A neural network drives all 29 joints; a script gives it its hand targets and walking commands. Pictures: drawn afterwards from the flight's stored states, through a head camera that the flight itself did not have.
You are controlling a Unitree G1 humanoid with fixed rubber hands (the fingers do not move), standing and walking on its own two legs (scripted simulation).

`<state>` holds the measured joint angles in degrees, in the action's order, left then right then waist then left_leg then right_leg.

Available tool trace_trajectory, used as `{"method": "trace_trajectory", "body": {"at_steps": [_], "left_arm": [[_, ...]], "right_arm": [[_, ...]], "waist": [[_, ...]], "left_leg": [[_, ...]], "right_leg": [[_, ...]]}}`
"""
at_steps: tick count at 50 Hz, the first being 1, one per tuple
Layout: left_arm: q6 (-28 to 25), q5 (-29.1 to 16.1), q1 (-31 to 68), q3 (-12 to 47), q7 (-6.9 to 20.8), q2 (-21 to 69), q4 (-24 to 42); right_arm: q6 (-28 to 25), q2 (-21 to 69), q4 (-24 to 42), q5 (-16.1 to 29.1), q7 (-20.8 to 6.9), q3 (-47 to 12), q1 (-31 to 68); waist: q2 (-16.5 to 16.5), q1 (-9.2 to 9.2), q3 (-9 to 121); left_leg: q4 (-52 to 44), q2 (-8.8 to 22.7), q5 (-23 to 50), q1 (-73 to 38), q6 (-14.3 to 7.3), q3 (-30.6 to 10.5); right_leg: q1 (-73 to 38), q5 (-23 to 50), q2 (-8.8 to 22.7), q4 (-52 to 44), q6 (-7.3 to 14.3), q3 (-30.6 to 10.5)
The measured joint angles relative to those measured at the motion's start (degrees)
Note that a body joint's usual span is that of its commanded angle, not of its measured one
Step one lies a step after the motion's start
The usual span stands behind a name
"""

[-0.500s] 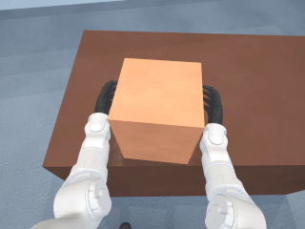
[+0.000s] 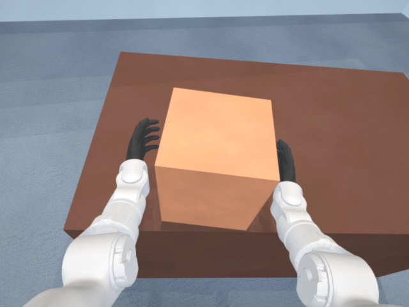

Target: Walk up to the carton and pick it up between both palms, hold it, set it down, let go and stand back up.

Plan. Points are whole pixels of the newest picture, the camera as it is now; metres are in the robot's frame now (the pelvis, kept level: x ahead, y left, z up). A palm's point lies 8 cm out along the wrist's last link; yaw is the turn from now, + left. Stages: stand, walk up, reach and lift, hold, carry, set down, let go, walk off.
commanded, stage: set down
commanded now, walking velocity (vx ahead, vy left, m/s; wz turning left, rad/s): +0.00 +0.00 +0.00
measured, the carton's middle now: (212, 164) +0.41 +0.01 -0.01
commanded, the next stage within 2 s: none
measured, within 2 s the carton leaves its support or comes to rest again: neither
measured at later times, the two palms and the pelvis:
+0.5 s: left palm (128, 190) +0.33 +0.18 +0.00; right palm (293, 199) +0.32 -0.16 +0.02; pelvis -0.03 +0.00 +0.00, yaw +0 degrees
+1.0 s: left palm (115, 226) +0.26 +0.19 -0.01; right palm (303, 242) +0.24 -0.17 -0.01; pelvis -0.05 +0.01 +0.00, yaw +0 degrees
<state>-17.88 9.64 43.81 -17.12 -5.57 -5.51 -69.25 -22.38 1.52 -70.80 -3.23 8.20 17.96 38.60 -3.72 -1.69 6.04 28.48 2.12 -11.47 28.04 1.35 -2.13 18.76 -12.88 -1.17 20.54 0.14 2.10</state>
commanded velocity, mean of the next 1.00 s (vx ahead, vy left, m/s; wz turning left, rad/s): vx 0.00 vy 0.00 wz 0.00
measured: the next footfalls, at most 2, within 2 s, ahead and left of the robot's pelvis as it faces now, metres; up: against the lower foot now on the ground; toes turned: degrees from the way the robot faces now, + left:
none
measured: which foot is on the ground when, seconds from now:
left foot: down 0.00-1.00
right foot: down 0.00-1.00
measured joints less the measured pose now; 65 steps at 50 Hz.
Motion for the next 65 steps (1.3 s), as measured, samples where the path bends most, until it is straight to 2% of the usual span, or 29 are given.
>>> {"method": "trace_trajectory", "body": {"at_steps": [7,19,30,38,46,54,65], "left_arm": [[0.00,-0.26,-0.10,0.99,0.14,-0.01,-0.19],[-1.11,-1.54,-5.65,0.98,2.32,-0.01,-0.19],[-3.11,-5.26,-13.01,3.67,2.32,0.00,5.49],[-3.38,-7.37,-15.66,6.95,1.70,-0.01,7.91],[-3.42,-8.74,-21.91,9.26,1.35,-0.01,13.74],[-3.43,-9.64,-31.63,10.51,1.45,-0.11,24.19],[-2.94,-12.04,-44.39,11.74,4.00,-1.64,35.73]], "right_arm": [[-1.52,-1.60,-0.51,1.81,-0.59,-2.06,0.00],[-2.91,-2.67,-0.53,5.26,-0.59,-8.16,-1.41],[-3.08,-2.67,-0.54,6.72,-0.59,-8.75,-6.45],[-3.10,-2.68,-0.03,7.09,-1.76,-8.77,-9.74],[-3.05,-2.68,4.85,7.24,-3.05,-8.76,-14.81],[-2.90,-2.68,13.05,7.97,-4.01,-10.55,-22.45],[-2.62,-2.68,26.92,8.52,-4.20,-14.44,-35.74]], "waist": [[1.04,0.00,0.00],[2.69,0.00,-0.01],[2.69,0.00,0.00],[2.69,0.00,0.00],[2.69,0.01,-0.01],[2.69,0.00,-0.01],[2.69,0.00,0.02]], "left_leg": [[0.00,0.05,0.55,0.00,0.00,0.00],[0.00,0.44,1.63,-0.03,0.00,0.00],[0.00,0.46,2.86,-0.04,-0.54,0.00],[0.00,0.44,3.75,-0.04,-0.80,0.00],[0.00,0.44,4.00,-0.04,-0.92,0.00],[-0.43,0.44,4.01,-0.26,-1.00,0.00],[-2.00,0.47,4.16,-2.57,-0.65,0.00]], "right_leg": [[0.00,0.42,-0.03,0.00,-0.28,0.00],[0.01,1.55,-0.40,0.00,-0.38,0.00],[0.01,2.97,-0.45,0.00,-0.46,0.00],[0.01,3.84,-0.45,0.00,-0.47,0.00],[0.00,4.06,-0.45,0.00,-0.47,0.00],[0.00,3.98,-0.45,0.00,-0.47,0.00],[-1.54,3.30,-0.45,0.01,-0.47,0.00]]}}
